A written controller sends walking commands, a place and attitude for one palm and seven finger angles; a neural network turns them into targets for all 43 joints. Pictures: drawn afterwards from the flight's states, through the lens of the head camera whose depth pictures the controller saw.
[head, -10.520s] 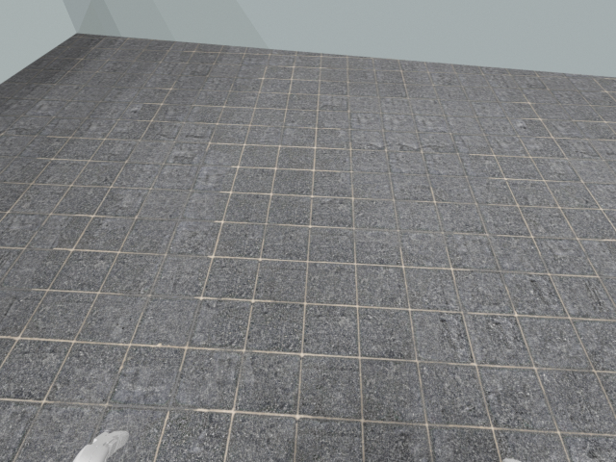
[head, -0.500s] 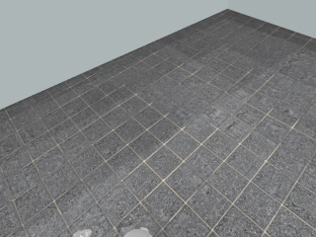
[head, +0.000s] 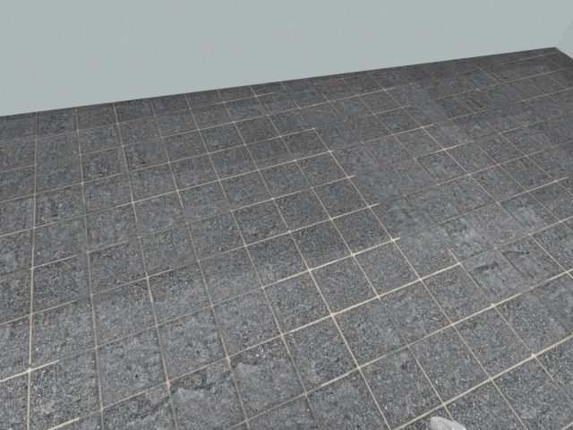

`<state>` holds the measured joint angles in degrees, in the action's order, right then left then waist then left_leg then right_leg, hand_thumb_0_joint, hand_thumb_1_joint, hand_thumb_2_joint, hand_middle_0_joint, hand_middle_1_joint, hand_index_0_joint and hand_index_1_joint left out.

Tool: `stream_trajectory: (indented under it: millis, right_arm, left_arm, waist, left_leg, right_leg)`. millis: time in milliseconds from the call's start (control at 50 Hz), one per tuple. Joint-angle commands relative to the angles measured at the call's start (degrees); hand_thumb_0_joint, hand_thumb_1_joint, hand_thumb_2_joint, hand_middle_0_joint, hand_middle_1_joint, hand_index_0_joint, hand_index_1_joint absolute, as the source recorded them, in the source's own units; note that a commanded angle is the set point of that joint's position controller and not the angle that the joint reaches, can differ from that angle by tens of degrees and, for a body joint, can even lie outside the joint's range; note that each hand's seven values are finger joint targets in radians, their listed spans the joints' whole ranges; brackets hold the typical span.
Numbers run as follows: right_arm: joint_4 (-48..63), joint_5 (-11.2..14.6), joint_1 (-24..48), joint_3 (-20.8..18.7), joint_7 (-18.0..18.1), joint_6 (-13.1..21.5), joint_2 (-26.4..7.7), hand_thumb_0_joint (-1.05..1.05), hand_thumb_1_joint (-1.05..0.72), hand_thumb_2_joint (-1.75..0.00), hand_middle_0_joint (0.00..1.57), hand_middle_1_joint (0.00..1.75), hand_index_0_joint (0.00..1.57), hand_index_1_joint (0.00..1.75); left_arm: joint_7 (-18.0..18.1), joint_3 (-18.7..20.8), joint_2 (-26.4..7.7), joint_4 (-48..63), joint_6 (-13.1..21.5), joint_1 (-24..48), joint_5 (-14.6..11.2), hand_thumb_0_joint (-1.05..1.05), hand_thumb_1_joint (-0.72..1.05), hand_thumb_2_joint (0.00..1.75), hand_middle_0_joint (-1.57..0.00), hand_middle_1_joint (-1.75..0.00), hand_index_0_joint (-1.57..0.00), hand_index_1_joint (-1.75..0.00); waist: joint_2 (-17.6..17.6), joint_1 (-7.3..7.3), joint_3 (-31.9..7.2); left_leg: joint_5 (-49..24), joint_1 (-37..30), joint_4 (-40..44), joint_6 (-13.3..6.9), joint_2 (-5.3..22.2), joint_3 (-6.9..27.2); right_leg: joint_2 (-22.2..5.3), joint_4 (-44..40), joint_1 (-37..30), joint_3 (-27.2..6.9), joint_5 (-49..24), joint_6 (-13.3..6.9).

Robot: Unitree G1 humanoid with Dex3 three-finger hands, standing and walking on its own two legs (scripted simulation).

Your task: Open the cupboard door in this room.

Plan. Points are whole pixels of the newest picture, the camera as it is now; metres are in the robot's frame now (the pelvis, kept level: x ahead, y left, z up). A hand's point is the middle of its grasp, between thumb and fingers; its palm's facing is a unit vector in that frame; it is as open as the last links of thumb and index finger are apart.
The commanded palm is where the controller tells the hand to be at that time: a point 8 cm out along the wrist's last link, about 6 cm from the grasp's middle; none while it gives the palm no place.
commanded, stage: turn or walk to find it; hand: left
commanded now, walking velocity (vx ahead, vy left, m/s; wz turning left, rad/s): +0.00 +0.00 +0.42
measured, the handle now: out of the picture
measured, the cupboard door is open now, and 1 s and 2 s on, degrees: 0 0 0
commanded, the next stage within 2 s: none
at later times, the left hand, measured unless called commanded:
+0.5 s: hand out of the picture +0.07 +0.19 -0.14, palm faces +0.16 -0.94 -0.29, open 7.4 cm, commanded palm none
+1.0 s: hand out of the picture -0.14 +0.17 -0.17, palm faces +0.46 -0.85 -0.25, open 7.4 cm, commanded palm none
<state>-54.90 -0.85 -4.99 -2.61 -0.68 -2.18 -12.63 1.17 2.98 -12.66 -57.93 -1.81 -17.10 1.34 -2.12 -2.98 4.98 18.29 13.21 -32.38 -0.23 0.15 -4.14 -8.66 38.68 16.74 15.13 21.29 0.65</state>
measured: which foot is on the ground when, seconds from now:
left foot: down 0.00-0.48, up 0.50-1.00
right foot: up 0.00-0.46, down 0.48-1.00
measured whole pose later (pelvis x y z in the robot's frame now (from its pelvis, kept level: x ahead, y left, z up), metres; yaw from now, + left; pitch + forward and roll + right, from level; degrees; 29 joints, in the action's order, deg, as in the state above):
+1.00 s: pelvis -0.07 -0.03 +0.00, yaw +25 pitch -1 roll +0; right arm -55.9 -0.8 -7.6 -3.3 -0.7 -3.4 -13.7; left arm 1.3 3.0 -12.7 -56.3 -1.2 -15.1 1.8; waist -0.7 -2.1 5.3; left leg 21.3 15.3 -37.3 2.9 1.4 -3.7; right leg -8.2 34.0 14.5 16.2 17.2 0.0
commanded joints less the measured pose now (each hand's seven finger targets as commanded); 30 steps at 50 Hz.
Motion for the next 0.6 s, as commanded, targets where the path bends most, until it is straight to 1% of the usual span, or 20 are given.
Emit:
stream_trajectory:
  millis: [0, 20, 60, 100, 140, 180, 260, 300, 340, 380, 400, 420, 440, 460, 480, 500, 520, 540, 560, 580]
  right_arm:
    - [1.26, -0.38, -8.36, -2.96, 1.51, 0.9, -13.32, 0.0, -0.9, -0.9, 0.2, 0.3, 0.2, 0.3]
    - [1.88, -0.42, -5.39, -2.62, 1.9, 1.07, -12.16, 0.0, -0.9, -0.9, 0.2, 0.3, 0.2, 0.3]
    - [3.16, -0.27, -2.41, -1.88, 2.07, 1.26, -10.25, 0.0, -0.9, -0.9, 0.2, 0.3, 0.2, 0.3]
    - [3.51, -0.12, -2.31, -1.9, 2.0, 1.67, -10.0, 0.0, -0.9, -0.9, 0.2, 0.3, 0.2, 0.3]
    - [3.34, -0.07, -4.18, -2.12, 1.91, 1.82, -10.04, 0.0, -0.9, -0.9, 0.2, 0.3, 0.2, 0.3]
    - [3.12, -0.13, -5.6, -2.28, 1.88, 1.9, -9.95, 0.0, -0.9, -0.9, 0.2, 0.3, 0.2, 0.3]
    - [2.87, -0.52, -8.21, -2.86, 1.77, 1.66, -10.24, 0.0, -0.9, -0.9, 0.2, 0.3, 0.2, 0.3]
    - [2.76, -0.7, -8.81, -3.01, 1.78, 1.53, -10.34, 0.0, -0.9, -0.9, 0.2, 0.3, 0.2, 0.3]
    - [2.99, -0.78, -8.72, -3.19, 1.73, 1.34, -10.49, 0.0, -0.9, -0.9, 0.2, 0.3, 0.2, 0.3]
    - [3.28, -0.8, -7.98, -3.32, 1.61, 1.18, -10.51, 0.0, -0.9, -0.9, 0.2, 0.3, 0.2, 0.3]
    - [3.38, -0.7, -7.55, -3.41, 1.54, 1.13, -10.34, 0.0, -0.9, -0.9, 0.2, 0.3, 0.2, 0.3]
    - [3.67, -0.39, -7.03, -3.44, 1.45, 1.06, -10.04, 0.0, -0.9, -0.9, 0.2, 0.3, 0.2, 0.3]
    - [3.7, -0.01, -7.4, -3.31, 1.24, 1.13, -8.39, 0.0, -0.9, -0.9, 0.2, 0.3, 0.2, 0.3]
    - [4.44, 0.52, -8.23, -2.72, 0.82, 1.22, -4.74, 0.0, -0.9, -0.9, 0.2, 0.3, 0.2, 0.3]
    - [5.68, 0.09, -6.81, -2.81, 1.04, 0.85, -4.7, 0.0, -0.9, -0.9, 0.2, 0.3, 0.2, 0.3]
    - [4.73, -0.33, -6.9, -3.41, 0.98, -0.06, -6.73, 0.0, -0.9, -0.9, 0.2, 0.3, 0.2, 0.3]
    - [3.26, -0.66, -8.77, -3.58, 0.75, -0.81, -6.79, 0.0, -0.9, -0.9, 0.2, 0.3, 0.2, 0.3]
    - [2.01, -0.68, -9.4, -3.82, 0.44, -1.13, -6.44, 0.0, -0.9, -0.9, 0.2, 0.3, 0.2, 0.3]
    - [1.11, -0.7, -10.66, -3.7, 0.12, -1.24, -5.89, 0.0, -0.9, -0.9, 0.2, 0.3, 0.2, 0.3]
    - [0.39, -0.71, -11.8, -3.37, -0.05, -1.23, -5.13, 0.0, -0.9, -0.9, 0.2, 0.3, 0.2, 0.3]
  left_arm:
    - [0.14, 1.11, -5.8, 6.54, -0.27, 4.85, -0.05, 0.0, 0.9, 0.9, -0.2, -0.3, -0.2, -0.3]
    - [0.08, 1.37, -5.49, 5.82, -0.63, 4.98, -0.04, 0.0, 0.9, 0.9, -0.2, -0.3, -0.2, -0.3]
    - [-0.47, 1.77, -6.44, 4.68, -0.45, 4.28, -0.13, 0.0, 0.9, 0.9, -0.2, -0.3, -0.2, -0.3]
    - [-0.57, 1.6, -5.86, 4.33, -0.33, 2.79, -0.09, 0.0, 0.9, 0.9, -0.2, -0.3, -0.2, -0.3]
    - [-0.46, 1.52, -5.83, 4.76, -0.32, 3.66, -0.1, 0.0, 0.9, 0.9, -0.2, -0.3, -0.2, -0.3]
    - [-0.33, 1.52, -5.66, 5.54, -0.28, 4.96, -0.16, 0.0, 0.9, 0.9, -0.2, -0.3, -0.2, -0.3]
    - [-0.17, 1.18, -4.94, 7.87, -0.08, 9.08, -0.39, 0.0, 0.9, 0.9, -0.2, -0.3, -0.2, -0.3]
    - [-0.12, 1.06, -4.35, 8.62, 0.08, 10.07, -0.55, 0.0, 0.9, 0.9, -0.2, -0.3, -0.2, -0.3]
    - [0.0, 0.85, -4.11, 8.82, 0.29, 9.88, -0.78, 0.0, 0.9, 0.9, -0.2, -0.3, -0.2, -0.3]
    - [0.08, 0.87, -4.19, 8.68, 0.6, 8.02, -1.07, 0.0, 0.9, 0.9, -0.2, -0.3, -0.2, -0.3]
    - [0.12, 0.98, -4.39, 8.25, 0.83, 6.63, -1.08, 0.0, 0.9, 0.9, -0.2, -0.3, -0.2, -0.3]
    - [0.22, 1.16, -4.86, 7.6, 1.18, 4.47, -1.13, 0.0, 0.9, 0.9, -0.2, -0.3, -0.2, -0.3]
    - [0.43, 1.54, -6.68, 7.19, 1.75, 2.68, -0.86, 0.0, 0.9, 0.9, -0.2, -0.3, -0.2, -0.3]
    - [0.91, 2.48, -11.63, 7.0, 2.32, 1.06, -0.01, 0.0, 0.9, 0.9, -0.2, -0.3, -0.2, -0.3]
    - [0.97, 2.66, -14.01, 7.62, 2.18, 1.12, 0.04, 0.0, 0.9, 0.9, -0.2, -0.3, -0.2, -0.3]
    - [1.1, 2.52, -12.22, 8.33, 1.99, 3.55, -0.32, 0.0, 0.9, 0.9, -0.2, -0.3, -0.2, -0.3]
    - [1.23, 2.48, -10.2, 9.36, 2.09, 7.57, -0.41, 0.0, 0.9, 0.9, -0.2, -0.3, -0.2, -0.3]
    - [0.99, 1.93, -8.79, 9.98, 2.01, 9.81, -0.49, 0.0, 0.9, 0.9, -0.2, -0.3, -0.2, -0.3]
    - [0.99, 1.41, -7.4, 10.24, 1.99, 11.21, -0.6, 0.0, 0.9, 0.9, -0.2, -0.3, -0.2, -0.3]
    - [0.84, 1.13, -6.35, 10.22, 2.43, 10.97, -0.56, 0.0, 0.9, 0.9, -0.2, -0.3, -0.2, -0.3]
  waist:
    - [12.67, 5.93, -5.67]
    - [16.08, 4.74, -4.34]
    - [12.51, 3.22, -2.55]
    - [9.81, 2.62, -4.06]
    - [7.56, 3.15, -4.72]
    - [7.63, 3.56, -5.0]
    - [9.15, 5.08, -5.33]
    - [10.29, 5.31, -6.52]
    - [10.98, 5.15, -7.49]
    - [11.54, 4.04, -8.7]
    - [10.96, 3.22, -9.16]
    - [9.57, 1.95, -10.1]
    - [5.05, 1.19, -10.94]
    - [-8.25, 0.48, -12.07]
    - [-14.36, -0.12, -9.28]
    - [-9.71, 0.85, -7.91]
    - [-11.85, 2.66, -5.35]
    - [-7.3, 3.72, -2.77]
    - [-5.54, 4.98, -1.61]
    - [-5.09, 5.13, -1.83]
  left_leg:
    - [-28.71, -7.88, 15.14, -10.84, 21.4, 20.57]
    - [-27.28, -6.61, 15.2, -9.86, 18.47, 19.08]
    - [-26.68, -4.33, 14.82, -8.22, 14.86, 15.64]
    - [-27.58, -5.82, 14.44, -8.16, 13.2, 14.23]
    - [-27.94, -6.7, 14.47, -8.29, 12.67, 14.97]
    - [-27.46, -7.05, 14.57, -8.96, 13.19, 16.84]
    - [-29.01, -7.86, 13.02, -10.36, 13.48, 20.63]
    - [-30.53, -7.93, 12.03, -10.4, 13.02, 21.85]
    - [-31.96, -6.64, 10.96, -10.27, 12.56, 23.32]
    - [-32.62, -4.33, 9.4, -9.64, 11.49, 24.27]
    - [-31.45, -2.83, 8.36, -8.67, 10.43, 23.78]
    - [-27.21, 0.72, 6.49, -7.01, 9.07, 23.07]
    - [-19.41, 6.35, 3.34, -4.09, 6.0, 20.95]
    - [-2.15, 17.38, -6.48, -0.06, -0.6, 13.01]
    - [15.38, 20.95, -18.48, 1.88, -4.34, 8.1]
    - [13.78, 18.99, -27.66, 1.61, -1.91, 10.57]
    - [10.78, 18.99, -32.49, 1.74, -0.79, 11.43]
    - [7.39, 18.85, -36.21, 2.1, -0.48, 9.99]
    - [4.94, 18.91, -37.29, 2.43, 0.36, 9.28]
    - [2.57, 19.03, -37.75, 3.07, 0.41, 8.17]
  right_leg:
    - [0.93, 21.08, 13.7, -11.67, 11.95, 2.62]
    - [0.9, 23.01, 14.9, -12.84, 8.82, 3.06]
    - [1.54, 25.36, 14.37, -13.65, 3.38, 3.27]
    - [2.26, 25.45, 13.95, -13.46, 1.25, 3.96]
    - [2.7, 24.6, 13.85, -13.71, 0.17, 4.34]
    - [2.72, 22.91, 13.79, -14.12, 0.57, 4.68]
    - [3.79, 15.47, 12.46, -14.24, 3.91, 4.57]
    - [4.83, 11.79, 10.45, -14.12, 4.94, 4.24]
    - [5.82, 7.08, 7.06, -13.85, 5.03, 3.77]
    - [6.9, -0.08, 2.03, -13.5, 2.8, 3.26]
    - [7.3, -4.54, -1.17, -12.82, -1.15, 3.1]
    - [6.9, -11.6, -7.16, -12.54, -7.14, 2.97]
    - [3.65, -18.46, -14.81, -15.02, -12.11, 2.3]
    - [-9.14, -21.41, -23.25, -26.91, -14.84, -1.5]
    - [-19.1, -22.11, -17.12, -34.37, -21.59, -7.63]
    - [-18.07, -22.8, -10.31, -30.65, -17.72, -9.69]
    - [-15.13, -24.71, -5.79, -27.92, -10.54, -8.78]
    - [-12.19, -24.58, -3.81, -24.98, -8.87, -7.65]
    - [-10.05, -23.34, -3.16, -21.33, -11.47, -6.26]
    - [-8.26, -22.35, -4.79, -17.91, -16.08, -5.63]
